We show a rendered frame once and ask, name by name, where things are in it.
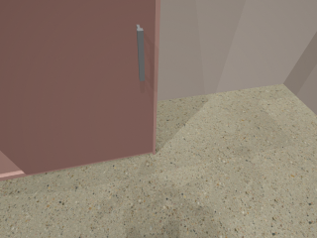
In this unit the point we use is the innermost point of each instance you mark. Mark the wardrobe door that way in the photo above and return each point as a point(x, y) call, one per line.
point(6, 165)
point(70, 89)

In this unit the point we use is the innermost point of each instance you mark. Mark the handle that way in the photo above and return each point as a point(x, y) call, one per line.
point(141, 52)

